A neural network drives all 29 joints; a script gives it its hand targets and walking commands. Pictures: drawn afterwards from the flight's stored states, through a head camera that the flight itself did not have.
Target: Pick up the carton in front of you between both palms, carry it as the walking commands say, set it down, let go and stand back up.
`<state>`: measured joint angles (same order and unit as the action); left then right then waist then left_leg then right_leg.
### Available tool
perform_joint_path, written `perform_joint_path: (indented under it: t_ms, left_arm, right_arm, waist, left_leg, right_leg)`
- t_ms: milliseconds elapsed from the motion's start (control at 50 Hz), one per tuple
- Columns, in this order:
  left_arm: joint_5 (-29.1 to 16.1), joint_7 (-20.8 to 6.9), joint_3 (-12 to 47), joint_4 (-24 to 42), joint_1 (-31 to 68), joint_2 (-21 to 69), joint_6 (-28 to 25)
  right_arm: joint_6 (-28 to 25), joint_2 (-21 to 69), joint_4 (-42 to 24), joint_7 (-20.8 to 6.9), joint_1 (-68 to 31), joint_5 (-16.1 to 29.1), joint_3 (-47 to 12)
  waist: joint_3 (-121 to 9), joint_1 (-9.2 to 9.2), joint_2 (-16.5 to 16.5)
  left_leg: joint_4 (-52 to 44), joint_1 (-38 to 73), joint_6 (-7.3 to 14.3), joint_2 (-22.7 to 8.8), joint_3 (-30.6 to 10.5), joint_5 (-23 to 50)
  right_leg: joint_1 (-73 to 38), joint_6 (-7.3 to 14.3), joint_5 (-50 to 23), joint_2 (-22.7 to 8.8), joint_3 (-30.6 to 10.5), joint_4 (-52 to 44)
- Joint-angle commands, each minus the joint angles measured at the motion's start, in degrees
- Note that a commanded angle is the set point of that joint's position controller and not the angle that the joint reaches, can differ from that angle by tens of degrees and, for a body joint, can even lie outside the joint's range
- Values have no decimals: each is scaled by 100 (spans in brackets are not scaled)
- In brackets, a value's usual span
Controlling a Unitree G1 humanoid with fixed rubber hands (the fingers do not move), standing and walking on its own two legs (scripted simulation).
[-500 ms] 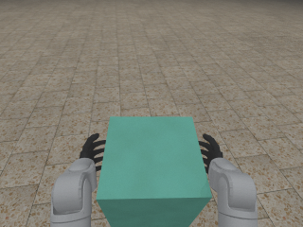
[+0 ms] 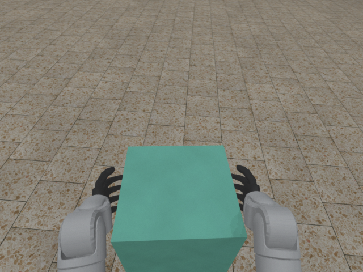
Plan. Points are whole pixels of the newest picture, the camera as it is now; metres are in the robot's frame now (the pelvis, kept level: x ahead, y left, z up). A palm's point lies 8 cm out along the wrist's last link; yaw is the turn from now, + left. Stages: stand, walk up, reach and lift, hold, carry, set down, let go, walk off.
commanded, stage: carry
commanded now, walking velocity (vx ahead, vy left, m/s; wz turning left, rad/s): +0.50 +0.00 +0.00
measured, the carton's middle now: (176, 216) +0.26 +0.00 +0.00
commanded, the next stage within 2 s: none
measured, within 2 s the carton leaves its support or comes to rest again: neither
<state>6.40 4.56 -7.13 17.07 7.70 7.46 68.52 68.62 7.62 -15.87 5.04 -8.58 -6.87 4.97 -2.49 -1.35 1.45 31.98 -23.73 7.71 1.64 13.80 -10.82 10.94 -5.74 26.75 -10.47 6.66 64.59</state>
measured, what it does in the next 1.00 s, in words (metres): walks ahead: right foot, then left foot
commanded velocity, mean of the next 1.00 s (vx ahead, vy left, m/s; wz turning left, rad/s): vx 0.50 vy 0.00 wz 0.00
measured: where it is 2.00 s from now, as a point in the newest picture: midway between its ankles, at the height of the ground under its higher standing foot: (159, 132)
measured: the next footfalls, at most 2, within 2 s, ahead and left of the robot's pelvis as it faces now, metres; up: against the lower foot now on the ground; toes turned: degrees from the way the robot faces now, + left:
right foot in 0.46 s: +0.50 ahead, -0.10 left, +0.00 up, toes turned -7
left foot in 0.96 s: +0.81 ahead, +0.15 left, +0.00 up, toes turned +16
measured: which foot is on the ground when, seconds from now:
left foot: down 0.00-0.48, up 0.50-0.94, down 0.96-1.00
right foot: up 0.00-0.44, down 0.46-0.96, up 0.98-1.00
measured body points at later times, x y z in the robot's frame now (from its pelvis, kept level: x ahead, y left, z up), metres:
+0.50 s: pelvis +0.34 -0.02 +0.00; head +0.33 -0.03 +0.45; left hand +0.60 +0.15 +0.09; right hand +0.63 -0.15 +0.08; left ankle +0.10 +0.05 -0.68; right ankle +0.46 -0.10 -0.72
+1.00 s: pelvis +0.67 +0.04 +0.00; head +0.67 +0.05 +0.45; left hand +0.94 +0.21 +0.08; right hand +0.96 -0.09 +0.08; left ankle +0.77 +0.14 -0.72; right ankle +0.47 -0.09 -0.69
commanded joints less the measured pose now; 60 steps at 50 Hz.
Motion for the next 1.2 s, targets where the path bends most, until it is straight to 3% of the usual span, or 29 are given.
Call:
perform_joint_path:
  t_ms: [0,40,100,220,320,360,400,420,440,460,480,500,540,560,600,660,720,860,900,920,940,960,980,1000,1040,1060,1100,1180]
  left_arm:
    - [-2277,-1513,4270,543,2661,5473,-97]
    - [-2262,-1471,4320,530,2527,5648,-198]
    - [-2188,-1402,4403,502,2194,5695,-314]
    - [-2257,-1322,4508,951,2350,5328,-256]
    - [-2276,-1306,4377,976,2361,4834,58]
    - [-2284,-1311,4302,916,2436,4725,167]
    - [-2271,-1313,4220,823,2434,4666,237]
    - [-2249,-1318,4176,765,2432,4687,252]
    - [-2243,-1336,4135,737,2459,4711,263]
    - [-2181,-1364,4062,628,2549,4613,245]
    - [-2217,-1373,4068,393,2328,4847,207]
    - [-2255,-1388,4047,479,2384,4996,169]
    - [-2297,-1411,4130,549,2597,5379,64]
    - [-2335,-1421,4172,585,2707,5492,22]
    - [-2400,-1456,4232,663,2718,5559,-36]
    - [-2449,-1506,4255,777,2597,5412,-62]
    - [-2455,-1508,4211,926,2561,5186,-18]
    - [-2195,-1440,4019,661,2212,4824,181]
    - [-2177,-1430,4037,605,2256,4818,201]
    - [-2189,-1428,4059,607,2315,4819,207]
    - [-2200,-1425,4093,611,2365,4800,211]
    - [-2254,-1418,4171,687,2513,4816,236]
    - [-2257,-1434,4233,727,2570,4896,230]
    - [-2273,-1452,4271,646,2639,5033,176]
    - [-2362,-1481,4375,640,2746,5416,14]
    - [-2387,-1478,4414,648,2721,5566,-65]
    - [-2361,-1442,4457,672,2560,5718,-187]
    - [-2186,-1348,4496,701,2148,5661,-331]
  right_arm:
    - [-146,5602,-610,-1562,-2623,2490,-4132]
    - [-221,5700,-661,-1577,-2534,2514,-4149]
    - [-281,5607,-686,-1623,-2218,2487,-4107]
    - [-224,5119,-1036,-1598,-2146,2442,-4015]
    - [34,4618,-1020,-1493,-2055,2285,-3825]
    - [134,4529,-993,-1470,-2142,2267,-3802]
    - [215,4477,-1003,-1466,-2278,2294,-3800]
    - [245,4470,-1001,-1474,-2356,2323,-3817]
    - [257,4462,-995,-1482,-2497,2343,-3839]
    - [307,4599,-1037,-1478,-2608,2410,-3923]
    - [299,4570,-1013,-1504,-2648,2381,-3930]
    - [249,4802,-867,-1516,-2723,2389,-3996]
    - [120,5157,-838,-1542,-2806,2407,-4046]
    - [65,5303,-833,-1537,-2804,2412,-4067]
    - [-31,5442,-807,-1496,-2686,2359,-4104]
    - [-103,5425,-859,-1417,-2513,2259,-4138]
    - [-73,5275,-1035,-1352,-2499,2269,-4159]
    - [175,4895,-941,-1390,-2394,2322,-4077]
    - [206,4871,-870,-1426,-2416,2340,-4038]
    - [206,4886,-788,-1442,-2361,2326,-4001]
    - [195,4866,-692,-1460,-2298,2305,-3933]
    - [165,4816,-581,-1490,-2242,2232,-3840]
    - [107,4977,-390,-1507,-2191,2261,-3866]
    - [48,5132,-451,-1516,-2195,2328,-3876]
    - [-93,5523,-587,-1529,-2356,2372,-3953]
    - [-155,5655,-670,-1532,-2448,2418,-4006]
    - [-249,5747,-792,-1551,-2434,2469,-4071]
    - [-315,5542,-928,-1612,-2136,2494,-4141]
  waist:
    - [-1729,29,-358]
    - [-1931,70,-480]
    - [-1852,72,-718]
    - [-1186,45,-779]
    - [-643,10,-863]
    - [-539,10,-960]
    - [-905,80,-1164]
    - [-1264,188,-1033]
    - [-1667,303,-676]
    - [-2440,300,563]
    - [-2419,310,1456]
    - [-2173,267,993]
    - [-1922,213,156]
    - [-1844,183,174]
    - [-1798,174,354]
    - [-1565,196,528]
    - [-1312,214,573]
    - [-765,250,776]
    - [-876,222,823]
    - [-1144,124,663]
    - [-1561,19,320]
    - [-2143,-61,-833]
    - [-2304,-21,-1995]
    - [-2176,-1,-1723]
    - [-2117,-2,-736]
    - [-2049,39,-521]
    - [-2042,58,-720]
    - [-1675,59,-856]
  left_leg:
    - [-1571,3114,526,-2011,-2838,2361]
    - [-1774,2784,222,-1786,-2160,1965]
    - [-2043,2885,200,-1668,-1790,1833]
    - [-2244,3298,103,-1459,-1318,2338]
    - [-2197,3296,23,-1392,-1034,3095]
    - [-2052,3301,-93,-1395,-877,3906]
    - [-1189,3272,-293,-1340,-607,5167]
    - [-195,2935,-470,-1152,-308,5035]
    - [894,1971,-581,-1028,-324,3650]
    - [2770,131,-772,-559,-554,1473]
    - [3997,-833,-763,181,-1027,-1382]
    - [4557,-1136,-584,-305,-1486,-1320]
    - [4103,-1084,-507,-787,-1535,-771]
    - [3662,-919,-541,-910,-1520,-519]
    - [3095,-772,-623,-873,-1258,-264]
    - [2062,-995,-795,-879,-972,-56]
    - [1082,-1230,-897,-831,-703,406]
    - [-351,-921,-714,-557,-286,997]
    - [-591,-213,-624,-404,-100,851]
    - [-878,699,-612,-156,178,746]
    - [-802,1998,-592,-213,74,390]
    - [-1027,3437,-73,-1762,-2155,-374]
    - [-1759,4272,545,-2647,-4172,-129]
    - [-1791,4139,612,-2651,-3928,725]
    - [-1575,3562,288,-2348,-2797,1890]
    - [-1719,3190,82,-2217,-2374,1783]
    - [-1969,2927,-68,-2033,-1842,1368]
    - [-2250,3013,51,-1867,-1287,1386]
  right_leg:
    - [2423,328,-342,92,-658,719]
    - [2009,402,-822,108,-546,25]
    - [2261,328,-1171,209,-286,-745]
    - [2973,232,-2141,342,51,-2145]
    - [2643,464,-2595,632,423,-3193]
    - [2185,616,-2725,770,553,-3602]
    - [1056,710,-2564,1100,825,-3796]
    - [-10,716,-2528,1300,1018,-4169]
    - [-1314,714,-2186,847,546,-4161]
    - [-3007,1534,-992,-1048,-2193,-4225]
    - [-2914,1998,-1473,-1563,-3837,-5221]
    - [-2663,1908,-2007,-1441,-3145,-5122]
    - [-1753,1518,-2779,-1038,-1932,-5083]
    - [-1388,1350,-2454,-892,-1525,-5213]
    - [-1094,1270,-2022,-706,-1019,-5410]
    - [-1072,1326,-1924,-627,-645,-5690]
    - [-1335,1322,-2580,-443,-317,-5659]
    - [-1826,1132,-3878,-362,137,-5299]
    - [-1828,990,-4660,-341,330,-4743]
    - [-1588,847,-4916,-158,631,-3940]
    - [-872,708,-4418,47,705,-2883]
    - [664,431,-2912,414,544,-1176]
    - [2288,314,-122,1130,207,141]
    - [2718,485,75,879,-440,890]
    - [2745,702,-432,413,-688,745]
    - [2532,711,-750,272,-702,314]
    - [2283,653,-1071,304,-482,-272]
    - [2609,467,-1499,353,-107,-1454]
